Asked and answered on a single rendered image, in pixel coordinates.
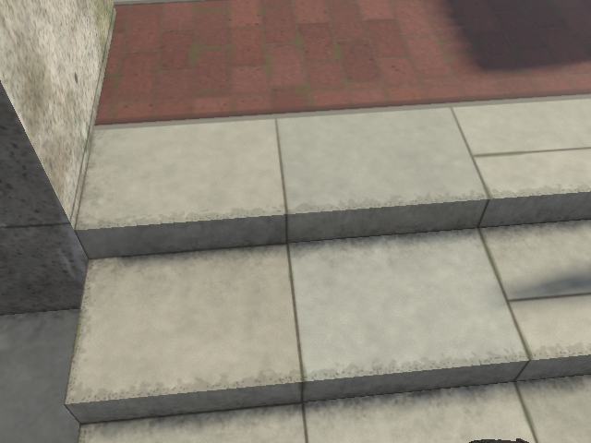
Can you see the stairs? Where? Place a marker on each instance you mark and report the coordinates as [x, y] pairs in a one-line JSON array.
[[431, 323]]

